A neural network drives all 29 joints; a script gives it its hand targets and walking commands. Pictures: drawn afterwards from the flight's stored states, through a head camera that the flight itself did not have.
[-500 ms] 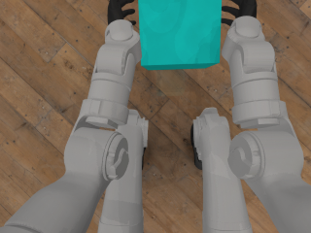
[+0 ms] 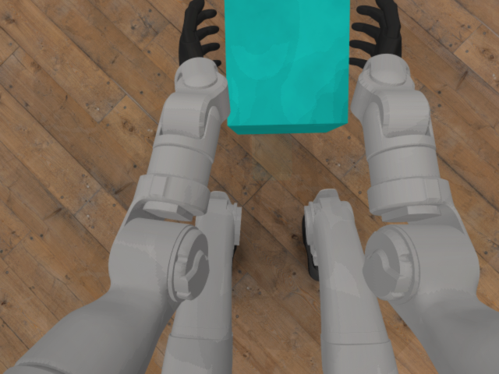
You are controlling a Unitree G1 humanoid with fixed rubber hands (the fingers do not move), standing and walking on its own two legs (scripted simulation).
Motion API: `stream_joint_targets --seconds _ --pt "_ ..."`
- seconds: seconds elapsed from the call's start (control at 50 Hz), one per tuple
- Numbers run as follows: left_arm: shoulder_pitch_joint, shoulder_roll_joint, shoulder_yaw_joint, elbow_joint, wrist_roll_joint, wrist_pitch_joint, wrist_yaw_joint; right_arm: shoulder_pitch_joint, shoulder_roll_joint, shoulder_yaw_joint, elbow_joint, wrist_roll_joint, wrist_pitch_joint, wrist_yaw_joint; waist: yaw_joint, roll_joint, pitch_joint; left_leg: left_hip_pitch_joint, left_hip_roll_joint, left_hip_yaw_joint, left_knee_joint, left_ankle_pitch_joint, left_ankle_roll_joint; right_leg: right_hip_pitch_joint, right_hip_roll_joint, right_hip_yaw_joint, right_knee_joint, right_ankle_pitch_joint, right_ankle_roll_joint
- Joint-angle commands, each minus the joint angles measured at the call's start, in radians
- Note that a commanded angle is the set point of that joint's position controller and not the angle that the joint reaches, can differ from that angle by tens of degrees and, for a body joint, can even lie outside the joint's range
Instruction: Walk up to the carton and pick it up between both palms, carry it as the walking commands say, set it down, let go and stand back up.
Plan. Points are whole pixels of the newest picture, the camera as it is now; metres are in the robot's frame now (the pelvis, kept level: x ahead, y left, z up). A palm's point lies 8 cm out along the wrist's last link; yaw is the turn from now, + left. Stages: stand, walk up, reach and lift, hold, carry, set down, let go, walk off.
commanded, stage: reach and lift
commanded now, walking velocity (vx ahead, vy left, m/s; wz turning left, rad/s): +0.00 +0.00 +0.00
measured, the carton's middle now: (283, 39) +0.59 -0.01 -0.13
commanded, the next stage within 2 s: none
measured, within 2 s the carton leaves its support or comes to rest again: neither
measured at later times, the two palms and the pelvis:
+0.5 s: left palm (174, 53) +0.49 +0.11 +0.03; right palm (401, 47) +0.49 -0.12 +0.03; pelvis +0.00 +0.00 +0.06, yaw +1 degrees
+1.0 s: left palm (144, 31) +0.46 +0.11 +0.11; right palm (453, 22) +0.46 -0.13 +0.11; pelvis +0.02 +0.00 +0.11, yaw +2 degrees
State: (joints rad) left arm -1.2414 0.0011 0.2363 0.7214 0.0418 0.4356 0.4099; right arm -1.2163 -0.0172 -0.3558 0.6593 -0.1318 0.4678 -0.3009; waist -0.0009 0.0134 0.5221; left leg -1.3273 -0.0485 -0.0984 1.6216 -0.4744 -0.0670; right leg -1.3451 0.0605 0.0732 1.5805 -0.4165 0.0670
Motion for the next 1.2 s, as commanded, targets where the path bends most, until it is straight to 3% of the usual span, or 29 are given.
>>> stream_joint_targets --seconds 0.0,0.02,0.04,0.06,0.08,0.12,0.26,0.28,0.32,0.36,0.38,0.4,0.44,0.48,0.52,0.62,0.64,0.7,0.74,0.78,0.82,0.9,0.94,0.96,1.02,1.04,1.1,1.14,1.18 --pt "-0.756 -1.241 -0.485 -0.154 -0.122 -0.051 -0.573 -0.724 1.269 0.556 -0.147 0.175 -0.062 0.428 -0.097 -0.007 -2.377 0.438 -0.144 0.142 -0.265 0.086 0.042 0.708 0.104 -0.113 -0.222 0.138 -0.022" --pt "-0.739 -1.237 -0.478 -0.131 -0.116 -0.052 -0.576 -0.727 1.285 0.557 -0.132 0.191 -0.066 0.427 -0.073 0.003 -2.355 0.446 -0.143 0.138 -0.281 0.077 0.047 0.703 0.101 -0.110 -0.229 0.120 -0.019" --pt "-0.788 -1.243 -0.509 -0.184 -0.140 -0.053 -0.576 -0.721 1.285 0.563 -0.144 0.195 -0.063 0.427 -0.095 0.005 -2.404 0.491 -0.144 0.135 -0.293 0.098 0.045 0.733 0.101 -0.110 -0.242 0.147 -0.022" --pt "-0.758 -1.248 -0.482 -0.142 -0.124 -0.050 -0.575 -0.734 1.275 0.553 -0.143 0.190 -0.062 0.427 -0.081 0.009 -2.371 0.475 -0.141 0.137 -0.299 0.086 0.046 0.725 0.098 -0.104 -0.253 0.127 -0.025" --pt "-0.755 -1.259 -0.487 -0.144 -0.128 -0.048 -0.575 -0.730 1.275 0.560 -0.149 0.191 -0.067 0.426 -0.097 0.009 -2.382 0.474 -0.139 0.128 -0.301 0.073 0.045 0.742 0.099 -0.101 -0.262 0.121 -0.027" --pt "-0.722 -1.229 -0.488 -0.146 -0.123 -0.050 -0.576 -0.752 1.290 0.594 -0.194 0.212 -0.067 0.426 -0.064 -0.007 -2.390 0.488 -0.143 0.130 -0.312 0.106 0.052 0.777 0.099 -0.096 -0.268 0.156 -0.017" --pt "-0.760 -1.256 -0.545 -0.222 -0.148 -0.051 -0.572 -0.700 1.300 0.591 -0.183 0.213 -0.063 0.429 -0.100 0.018 -2.427 0.598 -0.136 0.114 -0.372 0.116 0.049 0.821 0.095 -0.089 -0.323 0.160 -0.026" --pt "-0.734 -1.237 -0.513 -0.172 -0.129 -0.044 -0.576 -0.694 1.301 0.576 -0.164 0.207 -0.060 0.424 -0.083 0.026 -2.363 0.548 -0.136 0.125 -0.384 0.071 0.050 0.839 0.087 -0.078 -0.344 0.118 -0.025" --pt "-0.690 -1.242 -0.476 -0.105 -0.101 -0.044 -0.582 -0.695 1.294 0.551 -0.136 0.183 -0.060 0.429 -0.084 -0.011 -2.273 0.541 -0.130 0.115 -0.413 0.036 0.057 0.807 0.085 -0.084 -0.363 0.074 -0.020" --pt "-0.720 -1.257 -0.492 -0.128 -0.110 -0.048 -0.582 -0.649 1.315 0.527 -0.084 0.170 -0.057 0.433 -0.100 0.005 -2.247 0.576 -0.128 0.109 -0.440 0.036 0.050 0.806 0.079 -0.087 -0.389 0.075 -0.024" --pt "-0.674 -1.256 -0.455 -0.080 -0.090 -0.049 -0.585 -0.646 1.303 0.514 -0.080 0.162 -0.065 0.436 -0.084 0.009 -2.225 0.572 -0.123 0.107 -0.453 0.033 0.054 0.778 0.081 -0.086 -0.396 0.060 -0.023" --pt "-0.663 -1.261 -0.481 -0.129 -0.100 -0.054 -0.585 -0.645 1.323 0.547 -0.121 0.183 -0.067 0.438 -0.073 0.010 -2.295 0.632 -0.131 0.107 -0.458 0.106 0.053 0.836 0.078 -0.083 -0.401 0.138 -0.021" --pt "-0.626 -1.285 -0.492 -0.088 -0.102 -0.054 -0.589 -0.603 1.303 0.532 -0.099 0.161 -0.072 0.441 -0.107 -0.002 -2.275 0.626 -0.123 0.100 -0.466 0.102 0.049 0.827 0.082 -0.090 -0.413 0.135 -0.026" --pt "-0.675 -1.304 -0.534 -0.167 -0.126 -0.058 -0.588 -0.638 1.297 0.561 -0.173 0.175 -0.080 0.441 -0.121 0.017 -2.350 0.693 -0.123 0.089 -0.487 0.135 0.045 0.876 0.080 -0.089 -0.423 0.181 -0.027" --pt "-0.639 -1.282 -0.551 -0.186 -0.131 -0.060 -0.587 -0.661 1.303 0.613 -0.233 0.216 -0.084 0.441 -0.095 0.006 -2.404 0.736 -0.129 0.095 -0.491 0.207 0.047 0.944 0.078 -0.082 -0.443 0.238 -0.022" --pt "-0.655 -1.274 -0.560 -0.184 -0.128 -0.057 -0.586 -0.609 1.309 0.589 -0.172 0.197 -0.071 0.442 -0.114 0.013 -2.302 0.734 -0.119 0.090 -0.555 0.135 0.048 0.958 0.072 -0.066 -0.506 0.171 -0.029" --pt "-0.662 -1.271 -0.567 -0.208 -0.131 -0.058 -0.587 -0.624 1.312 0.608 -0.198 0.212 -0.077 0.439 -0.102 0.016 -2.326 0.749 -0.120 0.083 -0.566 0.144 0.051 0.984 0.072 -0.062 -0.513 0.180 -0.026" --pt "-0.599 -1.263 -0.510 -0.119 -0.097 -0.061 -0.596 -0.536 1.328 0.544 -0.078 0.164 -0.068 0.442 -0.107 0.001 -2.152 0.697 -0.108 0.086 -0.610 0.085 0.053 0.955 0.065 -0.065 -0.552 0.123 -0.026" --pt "-0.573 -1.285 -0.517 -0.111 -0.089 -0.064 -0.599 -0.512 1.338 0.538 -0.086 0.156 -0.075 0.443 -0.108 0.035 -2.152 0.729 -0.109 0.090 -0.627 0.121 0.050 0.977 0.062 -0.065 -0.562 0.170 -0.027" --pt "-0.548 -1.294 -0.491 -0.053 -0.073 -0.062 -0.606 -0.551 1.318 0.536 -0.111 0.147 -0.085 0.441 -0.110 0.001 -2.109 0.728 -0.104 0.084 -0.646 0.093 0.058 0.982 0.060 -0.061 -0.584 0.133 -0.022" --pt "-0.581 -1.277 -0.496 -0.109 -0.093 -0.073 -0.613 -0.538 1.337 0.541 -0.099 0.152 -0.077 0.443 -0.112 -0.014 -2.104 0.763 -0.103 0.083 -0.667 0.102 0.062 1.020 0.059 -0.064 -0.604 0.138 -0.016" --pt "-0.487 -1.289 -0.436 -0.028 -0.040 -0.076 -0.618 -0.486 1.361 0.517 -0.050 0.118 -0.075 0.452 -0.081 -0.027 -1.980 0.755 -0.102 0.085 -0.704 0.097 0.067 1.013 0.060 -0.064 -0.646 0.126 -0.017" --pt "-0.438 -1.303 -0.393 0.018 -0.019 -0.078 -0.618 -0.445 1.357 0.482 -0.010 0.100 -0.079 0.451 -0.089 -0.013 -1.872 0.759 -0.102 0.087 -0.726 0.114 0.067 0.997 0.057 -0.068 -0.669 0.139 -0.014" --pt "-0.482 -1.310 -0.421 -0.034 -0.031 -0.085 -0.620 -0.398 1.364 0.452 0.005 0.085 -0.080 0.450 -0.132 0.004 -1.857 0.760 -0.099 0.084 -0.722 0.124 0.059 1.021 0.053 -0.059 -0.681 0.162 -0.022" --pt "-0.397 -1.314 -0.354 -0.005 -0.001 -0.102 -0.617 -0.367 1.370 0.433 0.016 0.075 -0.091 0.453 -0.094 -0.020 -1.676 0.778 -0.099 0.079 -0.761 0.150 0.070 0.993 0.056 -0.061 -0.725 0.174 -0.014" --pt "-0.341 -1.311 -0.306 0.049 0.020 -0.098 -0.615 -0.326 1.346 0.396 0.032 0.056 -0.091 0.450 -0.108 -0.032 -1.557 0.775 -0.098 0.073 -0.777 0.143 0.072 0.973 0.055 -0.062 -0.746 0.173 -0.014" --pt "-0.279 -1.300 -0.217 0.118 0.065 -0.095 -0.614 -0.246 1.333 0.309 0.141 0.002 -0.082 0.451 -0.091 -0.035 -1.283 0.759 -0.094 0.071 -0.844 0.076 0.073 0.920 0.050 -0.055 -0.815 0.095 -0.022" --pt "-0.242 -1.293 -0.154 0.177 0.096 -0.088 -0.616 -0.214 1.320 0.252 0.197 -0.042 -0.071 0.453 -0.089 -0.058 -1.180 0.781 -0.093 0.072 -0.892 0.028 0.073 0.924 0.053 -0.066 -0.857 0.029 -0.024" --pt "-0.227 -1.283 -0.162 0.166 0.102 -0.088 -0.612 -0.214 1.311 0.240 0.201 -0.044 -0.076 0.460 -0.073 -0.033 -1.161 0.818 -0.087 0.068 -0.923 0.068 0.073 0.946 0.046 -0.067 -0.873 0.081 -0.027"
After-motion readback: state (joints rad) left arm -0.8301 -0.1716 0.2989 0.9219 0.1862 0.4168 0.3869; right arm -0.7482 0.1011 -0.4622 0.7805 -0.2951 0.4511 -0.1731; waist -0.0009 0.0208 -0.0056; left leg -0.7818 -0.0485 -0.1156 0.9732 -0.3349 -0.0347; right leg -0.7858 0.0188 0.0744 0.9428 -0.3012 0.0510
